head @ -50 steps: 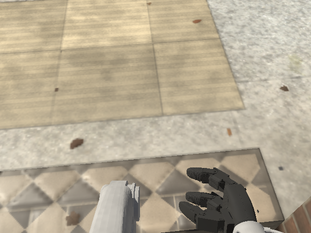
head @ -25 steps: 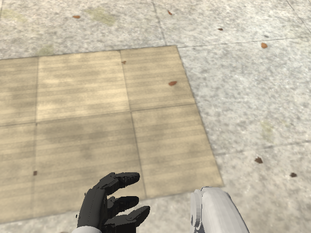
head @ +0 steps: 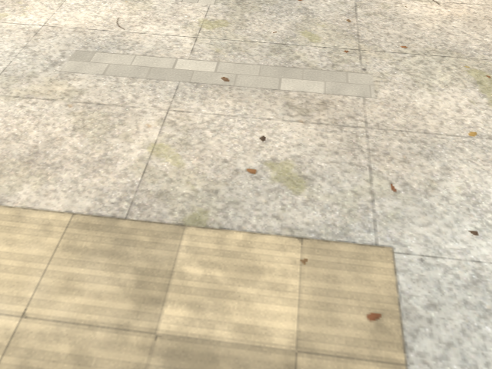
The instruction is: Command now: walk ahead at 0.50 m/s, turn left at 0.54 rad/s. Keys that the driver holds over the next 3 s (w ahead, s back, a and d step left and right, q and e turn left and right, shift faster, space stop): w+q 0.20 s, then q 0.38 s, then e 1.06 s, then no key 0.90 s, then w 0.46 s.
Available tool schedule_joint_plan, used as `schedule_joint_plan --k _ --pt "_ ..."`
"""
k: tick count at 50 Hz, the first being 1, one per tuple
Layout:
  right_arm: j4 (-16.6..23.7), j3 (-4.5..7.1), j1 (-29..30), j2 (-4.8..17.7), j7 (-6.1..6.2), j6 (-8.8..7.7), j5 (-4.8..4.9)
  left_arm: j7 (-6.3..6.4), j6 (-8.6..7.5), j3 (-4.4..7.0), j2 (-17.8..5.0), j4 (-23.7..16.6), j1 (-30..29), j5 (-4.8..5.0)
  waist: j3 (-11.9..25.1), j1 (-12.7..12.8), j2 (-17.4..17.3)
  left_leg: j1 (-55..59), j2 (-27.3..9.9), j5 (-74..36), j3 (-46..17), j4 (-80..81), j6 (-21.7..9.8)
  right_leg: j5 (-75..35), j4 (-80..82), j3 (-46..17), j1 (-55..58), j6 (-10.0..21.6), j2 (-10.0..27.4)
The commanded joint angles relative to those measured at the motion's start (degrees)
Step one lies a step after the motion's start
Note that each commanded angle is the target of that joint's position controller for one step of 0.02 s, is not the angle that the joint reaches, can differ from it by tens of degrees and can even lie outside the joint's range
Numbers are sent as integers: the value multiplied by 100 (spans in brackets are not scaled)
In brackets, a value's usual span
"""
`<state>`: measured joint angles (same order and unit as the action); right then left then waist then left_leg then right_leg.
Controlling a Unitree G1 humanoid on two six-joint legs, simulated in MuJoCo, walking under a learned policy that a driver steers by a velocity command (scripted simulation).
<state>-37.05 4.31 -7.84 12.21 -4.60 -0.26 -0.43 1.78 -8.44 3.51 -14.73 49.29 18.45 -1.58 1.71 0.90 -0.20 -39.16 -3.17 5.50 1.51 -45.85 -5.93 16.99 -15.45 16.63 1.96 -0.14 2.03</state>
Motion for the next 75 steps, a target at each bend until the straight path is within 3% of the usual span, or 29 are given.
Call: schedule_joint_plan --k 1,4,6,7,8,9,11,16,23,29,30,31,32,33,35,38,45,46,48,49,53,58,62,63,64,65,67,69,75 --pt "328 120 333 305 19 24 -35 14 73 167 -761 -90 64 18 -460 -36 618 819 216 286 560 808 -186 -3323 534 -71 -21 636 1277" --pt "217 245 -295 619 156 24 -118 -24 339 273 -1138 -65 91 97 -20 -325 853 1471 679 1285 752 1123 -399 -5490 -944 46 602 608 1424" --pt "-243 351 -1638 766 257 -109 -203 -37 476 274 -1166 -128 85 79 544 -997 343 3366 939 1251 453 1735 -502 -4384 -3106 139 -405 486 1265" --pt "-238 476 -1882 1298 345 -160 -306 -70 453 140 -615 -506 86 148 860 -937 -634 4971 -108 2754 -1520 1782 -926 -2571 -4873 184 -2723 268 868" --pt "-13 546 -1418 1701 389 -139 -167 -132 302 80 -411 -879 -307 14 894 -633 -1342 5021 -1077 2746 -4114 2737 -1298 1093 -6138 -608 -4230 42 -101" --pt "111 495 -1349 1590 412 -143 -187 -202 211 112 -552 -1025 -768 62 676 -722 -518 4708 -1259 1609 -4221 3042 -1287 790 -6586 -1571 -4610 40 45" --pt "39 362 -1150 1219 471 -173 -162 -208 66 29 -368 -1156 -788 118 350 -396 -68 3674 -988 -643 -2702 2916 -1019 -126 -5921 -1765 -4197 -8 438" --pt "77 156 -1109 981 499 -330 -50 -107 553 -19 -367 -999 -357 -5 341 -23 -65 2902 -429 -3733 -1548 2733 -920 125 -5078 -1697 -3769 -292 449" --pt "-145 181 -1493 1193 542 -68 -63 -75 708 -157 -296 -1493 -1475 56 115 -367 -412 3021 -152 -3585 -1620 2223 -514 -807 -3316 -1654 -3962 -298 84" --pt "-53 239 -1177 1225 550 36 -97 30 544 -167 -454 -1570 -880 71 139 -133 -366 2948 33 -2880 -2241 1235 -190 -899 -1604 -1752 -2593 60 -335" --pt "-7 211 -995 1197 528 -10 -26 49 438 -141 -519 -1432 -373 32 282 139 -184 2696 286 -2693 -2022 708 -4 -1859 -1038 -1733 -1720 201 -196" --pt "132 114 -1144 908 506 -94 39 90 351 -75 -909 -1393 124 -28 888 173 508 2245 674 -1326 -1564 -410 219 -3954 -1236 -2642 -561 505 909" --pt "14 75 -2031 668 520 -125 95 102 428 -20 -1227 -1479 58 -37 1487 -208 1787 1400 1632 3207 -806 -2003 437 -6806 -1172 -4493 250 1532 2420" --pt "-245 76 -2420 903 546 -37 -156 48 504 -73 -895 -1444 22 158 1901 -393 1469 1374 1241 3373 -1003 -2474 429 -6095 -1113 -5239 37 1897 2487" --pt "-376 7 -1556 818 482 106 -155 30 578 -318 -76 -1506 -639 116 1050 -336 588 1574 842 2677 -923 -1952 577 -2842 -500 -4280 -1135 1496 1602" --pt "-339 -86 -1200 715 415 281 -83 -19 735 -144 -562 -1333 -675 30 284 -352 1070 2095 833 2487 -245 -359 649 -2053 -226 -3061 -1904 938 529" --pt "-387 -170 -1407 709 558 177 -82 -136 990 149 -876 -1382 -520 123 190 -505 989 3268 920 1230 -56 1885 145 -16 95 -3598 -2566 709 375" --pt "-374 -149 -1455 903 607 158 -152 -130 1025 130 -748 -1459 -687 177 114 -562 696 3741 637 1410 -384 2340 15 454 -54 -3483 -3116 422 169" --pt "-105 22 -871 1583 724 214 -223 -118 973 72 -360 -1758 -934 208 -468 -473 -1418 3053 -1802 2248 -2981 3616 -796 1273 -2507 -1866 -4363 21 -1031" --pt "-45 -27 -628 1320 739 210 -236 -102 984 164 -658 -1666 -868 28 -608 -345 -891 2544 -1881 816 -2544 3416 -1039 1277 -3623 -2081 -3962 1 -629" --pt "121 -208 -109 789 742 93 -123 -232 1097 212 -646 -1168 226 71 -20 207 -759 3142 -870 -2366 -683 2698 -622 676 -4857 -1828 -3532 -88 -513" --pt "9 -52 -839 1167 706 120 -168 -437 1123 46 -454 -1608 -813 102 -50 -408 -977 3572 -1019 -2118 -347 2291 -525 772 -2881 -1389 -2912 -81 -369" --pt "2 32 -853 1331 666 137 -62 -330 1000 62 -536 -1578 -368 55 84 -91 -665 3105 -925 -1715 -61 1259 -110 -353 -1012 -1210 -1625 162 -609" --pt "55 2 -1013 1205 663 113 -83 -287 909 170 -962 -1522 -21 -40 346 18 171 2374 -559 -494 279 212 241 -1156 -512 -2368 -731 367 88" --pt "513 -195 -782 616 641 143 -124 -269 862 380 -1925 -1650 41 4 213 -12 1781 497 495 2990 612 -955 718 -3517 -334 -4834 -117 1279 1821" --pt "498 -151 -402 875 720 242 -211 -242 863 419 -1822 -1412 760 184 525 462 1262 440 453 3529 -282 -1759 680 -3904 -362 -5029 -148 1993 2083" --pt "428 -119 -318 988 706 245 -86 -156 958 240 -1256 -1407 68 180 -177 87 517 316 211 2552 -475 -1848 691 -2499 -234 -4075 -794 1747 1420" --pt "310 -86 -485 1059 636 229 -156 -118 1015 141 -990 -1513 -567 188 -102 -166 699 646 266 1868 -370 -1503 778 -2486 -192 -3544 -1006 1375 781" --pt "300 -185 -297 844 620 299 -120 -109 958 214 -1099 -1352 -391 135 78 29 633 709 466 1501 -343 -733 933 -1476 -208 -3777 -969 1353 603"
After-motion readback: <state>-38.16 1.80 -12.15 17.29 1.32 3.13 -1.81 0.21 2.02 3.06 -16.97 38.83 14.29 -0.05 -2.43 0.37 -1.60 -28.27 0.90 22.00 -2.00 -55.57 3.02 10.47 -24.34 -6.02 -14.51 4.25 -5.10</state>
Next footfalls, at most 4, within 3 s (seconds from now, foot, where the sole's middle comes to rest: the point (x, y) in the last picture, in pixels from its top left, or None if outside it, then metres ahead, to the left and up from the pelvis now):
0.12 left None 0.22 0.11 -0.78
0.62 right None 0.49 0.02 -0.78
0.92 left None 0.33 0.16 -0.78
1.26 right None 0.41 -0.04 -0.78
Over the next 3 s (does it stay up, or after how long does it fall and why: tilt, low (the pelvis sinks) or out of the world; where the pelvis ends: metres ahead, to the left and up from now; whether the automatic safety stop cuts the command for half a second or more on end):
stays up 0.49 0.05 0.00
